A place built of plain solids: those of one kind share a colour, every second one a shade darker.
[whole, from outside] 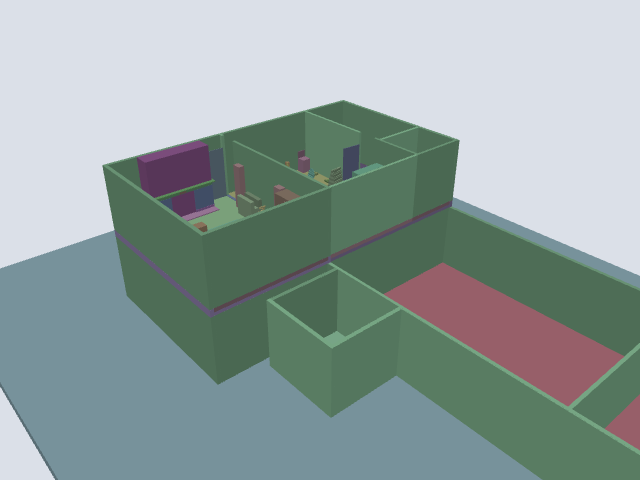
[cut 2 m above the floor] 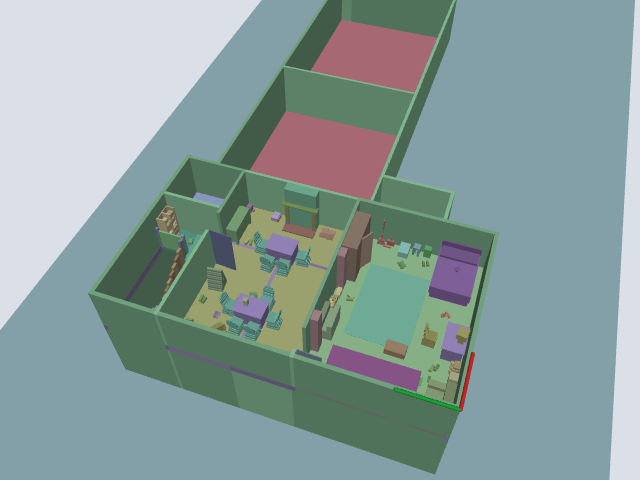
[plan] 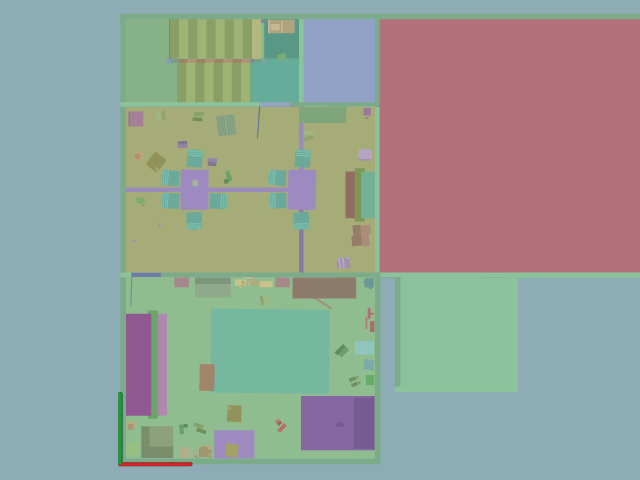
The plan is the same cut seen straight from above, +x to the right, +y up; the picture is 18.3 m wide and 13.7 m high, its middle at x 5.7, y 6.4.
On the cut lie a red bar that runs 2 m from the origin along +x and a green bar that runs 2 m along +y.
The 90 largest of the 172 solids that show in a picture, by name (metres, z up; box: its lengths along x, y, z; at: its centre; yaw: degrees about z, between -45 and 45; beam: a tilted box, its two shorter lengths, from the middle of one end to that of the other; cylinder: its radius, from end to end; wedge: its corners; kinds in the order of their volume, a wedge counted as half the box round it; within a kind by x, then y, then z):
{
 "under_1": {"box": [46.39, 24.86, 0.5], "at": [17.2, 6.43, -0.33]},
 "wall_1": {"box": [0.16, 5.18, 6.48], "at": [0.08, 2.75, 2.94]},
 "wall_2": {"box": [0.16, 2.3, 3.27], "at": [0.08, 6.62, 1.33]},
 "wall_3": {"box": [0.16, 4.73, 2.91], "at": [0.08, 7.83, 4.72]},
 "wall_4": {"box": [0.16, 2.3, 3.27], "at": [0.08, 9.05, 1.33]},
 "wall_5": {"box": [0.16, 2.37, 6.48], "at": [0.08, 11.52, 2.94]},
 "wall_6": {"box": [0.31, 0.13, 2.91], "at": [0.15, 5.41, 4.72]},
 "wall_7": {"box": [3.96, 0.13, 2.91], "at": [1.98, 10.27, 4.72]},
 "wall_8": {"box": [5.23, 0.13, 3.27], "at": [2.62, 7.83, 1.33]},
 "wall_9": {"box": [5.23, 0.13, 3.27], "at": [2.62, 10.27, 1.33]},
 "wall_10": {"box": [6.17, 0.13, 3.27], "at": [3.08, 5.41, 1.33]},
 "wall_11": {"box": [7.43, 0.16, 6.48], "at": [3.71, 0.08, 2.94]},
 "wall_12": {"box": [7.43, 0.16, 2.91], "at": [3.71, 12.78, 4.72]},
 "wall_13": {"box": [6.27, 0.13, 2.91], "at": [4.29, 5.41, 4.72]},
 "wall_14": {"box": [0.13, 2.37, 2.91], "at": [5.17, 11.52, 4.72]},
 "wall_15": {"box": [2.54, 0.13, 2.91], "at": [6.13, 10.27, 4.72]},
 "wall_16": {"box": [0.13, 4.73, 2.91], "at": [7.33, 7.83, 4.72]},
 "wall_17": {"box": [0.13, 7.23, 3.27], "at": [7.33, 9.09, 1.33]},
 "wall_18": {"box": [0.13, 2.37, 2.91], "at": [7.33, 11.52, 4.72]},
 "wall_19": {"box": [0.16, 5.15, 3.27], "at": [7.35, 2.73, 1.33]},
 "wall_20": {"box": [0.16, 5.18, 2.91], "at": [7.35, 2.75, 4.72]},
 "wall_21": {"box": [0.16, 3.09, 3.27], "at": [7.92, 3.77, 1.33]},
 "wall_22": {"box": [3.5, 0.16, 3.27], "at": [9.59, 2.14, 1.33]},
 "wall_23": {"box": [0.16, 3.09, 3.27], "at": [11.26, 3.77, 1.33]},
 "wall_24": {"box": [28.07, 0.16, 3.27], "at": [14.04, 12.78, 1.33]},
 "wall_25": {"box": [20.95, 0.13, 3.27], "at": [17.59, 5.41, 1.33]},
 "wall_26": {"box": [0.13, 7.23, 3.27], "at": [17.66, 9.09, 1.33]},
 "wall_27": {"box": [16.89, 0.031, 3.27], "at": [19.62, 5.33, 1.33]},
 "wall_28": {"box": [0.13, 5.89, 3.27], "at": [27.98, 9.09, 1.33]},
 "wall_29": {"box": [0.16, 0.51, 3.27], "at": [27.99, 5.72, 1.33]},
 "wall_30": {"box": [0.16, 0.51, 3.27], "at": [27.99, 12.45, 1.33]},
 "wall_31": {"box": [6.48, 0.16, 3.27], "at": [31.15, 6.06, 1.33]},
 "wall_32": {"box": [6.48, 0.16, 3.27], "at": [31.15, 12.11, 1.33]},
 "floor_hall_1": {"box": [10.19, 7.23, 0.5], "at": [12.49, 9.09, -0.25]},
 "floor_hall_2": {"box": [10.19, 7.23, 0.5], "at": [22.82, 9.09, -0.25]},
 "stair_1": {"box": [0.29, 1.13, 1.85], "at": [1.53, 12.13, 0.62]},
 "stair_2": {"box": [0.55, 1.13, 1.68], "at": [1.66, 12.13, 0.54]},
 "stair_3": {"box": [0.81, 1.13, 1.5], "at": [1.79, 12.13, 0.45]},
 "stair_4": {"box": [1.07, 1.13, 1.33], "at": [1.92, 12.13, 0.37]},
 "stair_5": {"box": [1.33, 1.13, 1.16], "at": [2.05, 12.13, 0.28]},
 "stair_6": {"box": [1.59, 1.13, 0.99], "at": [2.18, 12.13, 0.19]},
 "stair_7": {"box": [1.85, 1.13, 0.82], "at": [2.31, 12.13, 0.11]},
 "stair_8": {"box": [2.11, 1.13, 0.64], "at": [2.44, 12.13, 0.02]},
 "stair_9": {"box": [2.37, 1.13, 0.47], "at": [2.57, 12.13, -0.06]},
 "stair_10": {"box": [2.11, 1.13, 2.19], "at": [2.68, 10.89, 0.8]},
 "stair_11": {"box": [1.85, 1.13, 2.37], "at": [2.81, 10.89, 0.88]},
 "stair_12": {"box": [1.59, 1.13, 2.54], "at": [2.94, 10.89, 0.97]},
 "stair_13": {"box": [1.33, 1.13, 2.71], "at": [3.07, 10.89, 1.05]},
 "stair_14": {"box": [1.07, 1.13, 2.88], "at": [3.2, 10.89, 1.14]},
 "stair_15": {"box": [0.81, 1.13, 3.05], "at": [3.33, 10.89, 1.23]},
 "stair_16": {"box": [0.55, 1.13, 3.23], "at": [3.46, 10.89, 1.31]},
 "stair_17": {"box": [0.29, 1.13, 3.4], "at": [3.59, 10.89, 1.4]},
 "stair_landing_1": {"box": [1.23, 1.24, 2.02], "at": [0.77, 12.08, 0.71]},
 "stair_landing_2": {"box": [1.49, 1.13, 2.02], "at": [0.9, 10.89, 0.71]},
 "fixture_breast_master_chamber_1": {"box": [0.73, 2.91, 2.96], "at": [0.52, 2.84, 4.7]},
 "upper_floor_master_chamber_1": {"box": [7.11, 5.18, 0.16], "at": [3.71, 2.75, 3.19]},
 "upper_floor_master_hall_1": {"box": [7.11, 4.73, 0.16], "at": [3.71, 7.83, 3.19]},
 "floor_necessarium_1": {"box": [3.18, 3.12, 0.5], "at": [9.59, 3.78, -0.25]},
 "double_bed_1": {"box": [2.01, 1.45, 0.6], "at": [6.21, 1.17, 3.57]},
 "double_bed_2": {"box": [2.11, 1.55, 0.4], "at": [6.21, 1.17, 3.77]},
 "double_bed_3": {"box": [0.55, 1.45, 0.2], "at": [6.94, 1.17, 3.97]},
 "wardrobe_1": {"box": [1.82, 0.6, 2.0], "at": [5.82, 5.03, 4.27]},
 "wall_band_1": {"box": [0.16, 2.3, 0.31], "at": [0.08, 6.62, 3.11]},
 "wall_band_2": {"box": [0.16, 2.3, 0.31], "at": [0.08, 9.05, 3.11]},
 "wall_band_3": {"box": [5.23, 0.13, 0.31], "at": [2.62, 7.83, 3.11]},
 "wall_band_4": {"box": [7.43, 0.16, 0.31], "at": [3.71, 0.08, 3.11]},
 "wall_band_5": {"box": [7.43, 0.16, 0.31], "at": [3.71, 12.78, 3.11]},
 "wall_band_6": {"box": [0.13, 7.23, 0.31], "at": [7.33, 9.09, 3.11]},
 "wall_band_7": {"box": [0.16, 5.18, 0.31], "at": [7.35, 2.75, 3.11]},
 "kitchen_table_1": {"box": [0.71, 1.06, 0.72], "at": [2.12, 7.83, 3.63], "yaw": -0.4},
 "kitchen_table_2": {"box": [1.06, 0.71, 0.72], "at": [3.25, 0.57, 3.63]},
 "kitchen_table_3": {"box": [0.71, 1.06, 0.72], "at": [5.19, 7.83, 3.63], "yaw": -1.2},
 "floor_stair_lobby_1": {"box": [1.37, 2.37, 0.5], "at": [4.42, 11.52, -0.25]},
 "fixture_breast_master_hall_1": {"box": [0.39, 1.34, 2.96], "at": [7.07, 7.69, 4.7]},
 "upper_floor_master_closet_1": {"box": [2.04, 2.37, 0.16], "at": [6.25, 11.52, 3.19]},
 "rug_1": {"box": [3.4, 2.4, 0.08], "at": [4.28, 3.23, 3.24], "yaw": -0.7},
 "billy_1": {"box": [0.42, 0.28, 2.02], "at": [1.75, 5.19, 4.28]},
 "billy_2": {"box": [0.42, 0.28, 2.02], "at": [4.63, 5.19, 4.28]},
 "upper_floor_landing_1": {"box": [1.37, 1.24, 0.16], "at": [4.42, 10.95, 3.19]},
 "upper_floor_landing_2": {"box": [1.07, 1.13, 0.16], "at": [4.57, 12.13, 3.19]},
 "sideboard_1": {"box": [1.35, 0.45, 0.71], "at": [5.78, 9.96, 3.77]},
 "armchair_club_1": {"box": [0.92, 0.33, 0.38], "at": [1.05, 0.34, 3.88]},
 "armchair_club_2": {"box": [0.92, 0.9, 0.35], "at": [1.05, 0.64, 3.51]},
 "drying_rack_1": {"box": [1.02, 0.57, 0.53], "at": [2.64, 5.04, 3.54]},
 "wall_foot_1": {"box": [0.16, 5.18, 0.17], "at": [0.08, 2.75, 3.19]},
 "wall_foot_2": {"box": [0.16, 5.18, 0.17], "at": [7.35, 2.75, 3.19]},
 "stair_mid_1": {"box": [0.26, 0.11, 4.13], "at": [3.34, 11.52, 1.76]},
 "stair_mid_2": {"box": [0.26, 0.11, 4.3], "at": [3.6, 11.52, 1.85]},
 "fixture_hearth_master_chamber_1": {"box": [0.45, 2.91, 0.1], "at": [1.11, 2.84, 3.27]},
 "stacking_chair_1": {"box": [0.42, 0.44, 0.67], "at": [0.45, 9.86, 3.6]}
}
